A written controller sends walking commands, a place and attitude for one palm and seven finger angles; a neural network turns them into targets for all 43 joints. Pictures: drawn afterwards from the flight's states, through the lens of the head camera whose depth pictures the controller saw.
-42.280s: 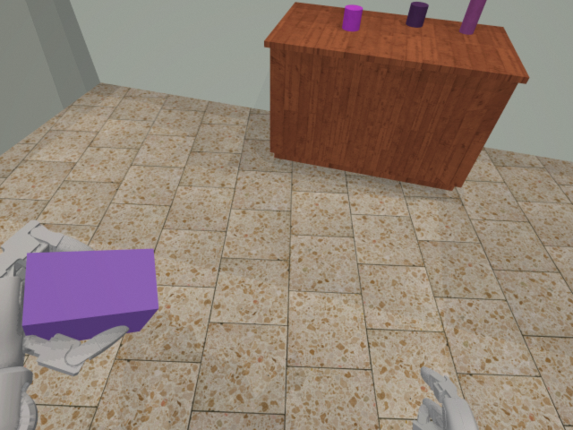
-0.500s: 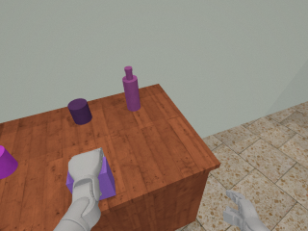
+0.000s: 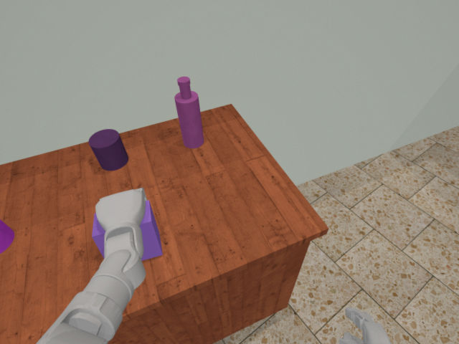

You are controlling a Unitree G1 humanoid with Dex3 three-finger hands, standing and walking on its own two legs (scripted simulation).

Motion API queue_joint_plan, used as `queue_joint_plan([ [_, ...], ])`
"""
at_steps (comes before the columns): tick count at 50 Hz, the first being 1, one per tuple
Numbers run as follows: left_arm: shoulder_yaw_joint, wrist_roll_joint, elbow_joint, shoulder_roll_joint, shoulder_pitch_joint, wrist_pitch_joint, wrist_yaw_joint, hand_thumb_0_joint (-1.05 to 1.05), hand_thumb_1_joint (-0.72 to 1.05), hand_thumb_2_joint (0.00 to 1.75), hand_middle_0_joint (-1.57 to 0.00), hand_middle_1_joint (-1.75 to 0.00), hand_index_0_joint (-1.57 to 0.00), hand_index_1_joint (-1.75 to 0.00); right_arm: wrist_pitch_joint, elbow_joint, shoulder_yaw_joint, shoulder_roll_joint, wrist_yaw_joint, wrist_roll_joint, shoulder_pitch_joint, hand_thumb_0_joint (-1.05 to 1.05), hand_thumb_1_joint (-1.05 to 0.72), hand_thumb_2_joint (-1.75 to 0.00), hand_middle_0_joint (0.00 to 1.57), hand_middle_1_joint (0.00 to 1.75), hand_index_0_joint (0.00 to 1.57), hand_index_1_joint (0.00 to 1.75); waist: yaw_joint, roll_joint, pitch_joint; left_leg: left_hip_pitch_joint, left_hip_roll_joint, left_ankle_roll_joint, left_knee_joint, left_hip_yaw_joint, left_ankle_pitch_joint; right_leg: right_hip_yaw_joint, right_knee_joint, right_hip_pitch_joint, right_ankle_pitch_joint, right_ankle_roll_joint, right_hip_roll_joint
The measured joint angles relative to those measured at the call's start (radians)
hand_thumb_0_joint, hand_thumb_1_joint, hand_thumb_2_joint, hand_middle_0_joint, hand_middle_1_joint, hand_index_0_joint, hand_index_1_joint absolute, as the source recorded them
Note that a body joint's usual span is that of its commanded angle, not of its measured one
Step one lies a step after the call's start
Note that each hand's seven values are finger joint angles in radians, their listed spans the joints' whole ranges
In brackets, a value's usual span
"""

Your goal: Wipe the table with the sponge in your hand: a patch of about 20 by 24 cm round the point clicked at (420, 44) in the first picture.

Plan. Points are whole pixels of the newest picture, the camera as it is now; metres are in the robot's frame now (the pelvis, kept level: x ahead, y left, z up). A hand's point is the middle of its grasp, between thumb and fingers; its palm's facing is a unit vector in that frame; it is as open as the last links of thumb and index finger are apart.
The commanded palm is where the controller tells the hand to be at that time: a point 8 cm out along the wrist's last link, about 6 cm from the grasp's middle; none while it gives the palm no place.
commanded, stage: wipe forward along the middle lane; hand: left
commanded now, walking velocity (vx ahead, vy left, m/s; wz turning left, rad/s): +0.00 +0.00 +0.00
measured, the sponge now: (131, 239) +0.33 +0.24 -0.04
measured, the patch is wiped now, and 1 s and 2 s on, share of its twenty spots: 0.85 0.85 0.85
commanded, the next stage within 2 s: slide back across to the first lane in 1.06 s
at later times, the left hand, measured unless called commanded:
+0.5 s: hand (126, 205) +0.39 +0.26 +0.00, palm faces -0.11 -0.04 -0.99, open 10.5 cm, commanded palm +0.37 +0.26 +0.04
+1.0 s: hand (124, 190) +0.43 +0.28 +0.00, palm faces -0.11 -0.01 -0.99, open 10.5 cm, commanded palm +0.41 +0.27 +0.04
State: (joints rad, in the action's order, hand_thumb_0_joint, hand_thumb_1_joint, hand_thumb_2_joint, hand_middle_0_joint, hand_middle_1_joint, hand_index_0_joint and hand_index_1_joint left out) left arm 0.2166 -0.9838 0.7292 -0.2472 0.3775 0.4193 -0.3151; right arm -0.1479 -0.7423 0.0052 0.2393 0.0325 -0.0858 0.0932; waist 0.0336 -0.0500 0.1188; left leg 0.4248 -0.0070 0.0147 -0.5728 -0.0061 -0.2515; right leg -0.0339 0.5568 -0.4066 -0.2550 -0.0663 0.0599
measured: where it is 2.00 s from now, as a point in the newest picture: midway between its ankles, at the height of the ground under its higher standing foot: outside the picture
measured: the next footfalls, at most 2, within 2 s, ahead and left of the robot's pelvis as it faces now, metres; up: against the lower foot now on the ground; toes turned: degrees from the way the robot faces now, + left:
none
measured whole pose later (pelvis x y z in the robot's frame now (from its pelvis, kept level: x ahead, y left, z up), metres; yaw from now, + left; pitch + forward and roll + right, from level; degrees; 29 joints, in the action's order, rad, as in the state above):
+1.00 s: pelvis +0.00 +0.02 -0.01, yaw +0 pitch +14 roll -2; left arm 0.10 -1.01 1.14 -0.36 0.75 0.32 -0.37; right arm -0.13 -0.77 0.01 0.24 0.00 -0.07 0.19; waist -0.06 -0.03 0.15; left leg 0.63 -0.01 0.04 -0.67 -0.01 -0.29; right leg -0.04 0.60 -0.59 -0.26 -0.04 0.06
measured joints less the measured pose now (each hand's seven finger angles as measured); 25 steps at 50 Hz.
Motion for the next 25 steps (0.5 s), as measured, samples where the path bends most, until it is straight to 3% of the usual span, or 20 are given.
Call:
queue_joint_plan([
  [25,-0.076,-0.007,0.22,-0.07,0.195,-0.084,-0.011,0.01,-0.53,1.03,-0.69,-1.29,-0.71,-1.3,-0.002,0.001,0.003,0.005,-0.001,0.004,0.054,0.01,-0.91,-0.9,0.2,0.3,0.2,0.3,-0.045,0.014,0.015,0.098,0.001,0.011,-0.045,0.005,-0.019,-0.005,0.014,-0.082,-0.004,0.012,0.001],
])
